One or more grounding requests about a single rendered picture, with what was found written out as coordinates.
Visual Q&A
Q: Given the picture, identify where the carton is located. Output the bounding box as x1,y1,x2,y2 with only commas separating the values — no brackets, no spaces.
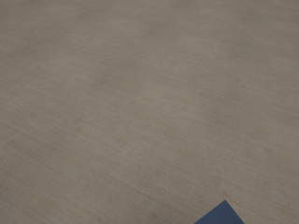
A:
194,200,245,224

